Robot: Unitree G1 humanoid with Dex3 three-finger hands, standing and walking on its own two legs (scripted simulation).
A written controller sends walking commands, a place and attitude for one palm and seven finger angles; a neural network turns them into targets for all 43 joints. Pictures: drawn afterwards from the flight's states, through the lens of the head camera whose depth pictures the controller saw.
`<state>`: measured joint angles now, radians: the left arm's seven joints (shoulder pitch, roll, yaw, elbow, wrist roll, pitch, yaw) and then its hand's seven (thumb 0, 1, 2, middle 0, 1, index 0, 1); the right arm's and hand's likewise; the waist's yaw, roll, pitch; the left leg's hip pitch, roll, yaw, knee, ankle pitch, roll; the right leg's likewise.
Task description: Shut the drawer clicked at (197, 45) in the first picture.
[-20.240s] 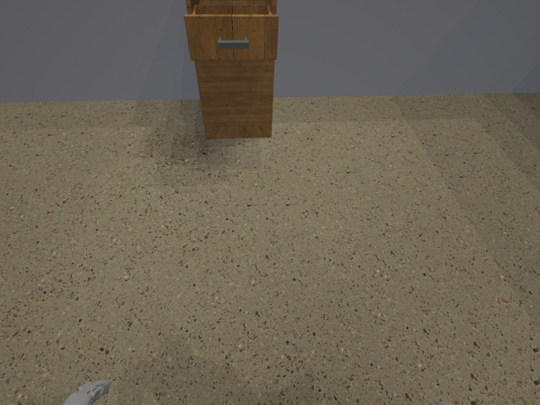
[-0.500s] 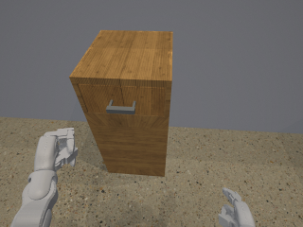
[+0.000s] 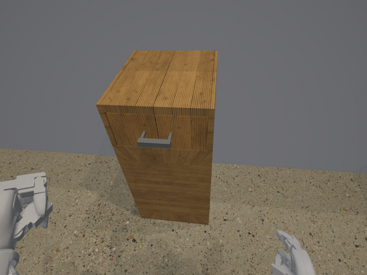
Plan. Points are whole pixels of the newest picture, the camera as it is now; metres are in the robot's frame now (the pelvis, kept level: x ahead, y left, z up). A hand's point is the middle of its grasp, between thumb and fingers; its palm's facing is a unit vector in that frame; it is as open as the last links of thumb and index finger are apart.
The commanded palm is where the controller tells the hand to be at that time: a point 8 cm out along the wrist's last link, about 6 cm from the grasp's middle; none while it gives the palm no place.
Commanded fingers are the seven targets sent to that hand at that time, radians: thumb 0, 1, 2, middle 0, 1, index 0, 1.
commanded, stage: draw the hand back to the body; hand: left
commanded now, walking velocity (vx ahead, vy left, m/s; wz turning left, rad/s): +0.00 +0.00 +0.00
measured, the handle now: (155, 138) +0.57 +0.18 -0.06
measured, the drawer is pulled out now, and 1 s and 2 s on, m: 0.00 0.00 0.00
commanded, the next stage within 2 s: step back with the hand held close in 0.06 s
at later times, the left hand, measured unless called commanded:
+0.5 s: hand (64, 204) +0.19 +0.23 +0.14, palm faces +0.23 -0.84 -0.49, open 3.2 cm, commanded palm +0.13 +0.29 +0.17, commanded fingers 0.00 0.90 0.90 -1.40 -1.60 -1.40 -1.60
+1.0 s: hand (7, 254) +0.10 +0.27 +0.15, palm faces +0.35 -0.81 -0.48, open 3.2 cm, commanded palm +0.03 +0.31 +0.17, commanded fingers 0.00 0.90 0.90 -1.40 -1.60 -1.40 -1.60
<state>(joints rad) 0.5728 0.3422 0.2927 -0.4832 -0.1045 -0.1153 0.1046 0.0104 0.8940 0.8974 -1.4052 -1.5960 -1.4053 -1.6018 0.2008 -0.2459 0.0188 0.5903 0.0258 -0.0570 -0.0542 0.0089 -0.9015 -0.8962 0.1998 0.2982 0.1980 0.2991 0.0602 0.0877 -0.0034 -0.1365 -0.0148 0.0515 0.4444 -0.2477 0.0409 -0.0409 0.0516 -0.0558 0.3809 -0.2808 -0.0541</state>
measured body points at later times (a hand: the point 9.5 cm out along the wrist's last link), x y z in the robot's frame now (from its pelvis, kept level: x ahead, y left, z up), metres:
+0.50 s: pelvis -0.01 +0.01 +0.00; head +0.02 -0.01 +0.45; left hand +0.17 +0.28 +0.17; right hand +0.16 -0.25 -0.09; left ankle +0.00 +0.09 -0.74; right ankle -0.04 -0.08 -0.74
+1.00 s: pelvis -0.09 +0.03 -0.01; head -0.06 +0.04 +0.44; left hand +0.08 +0.31 +0.18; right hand +0.08 -0.21 -0.09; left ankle +0.00 +0.09 -0.74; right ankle -0.04 -0.08 -0.74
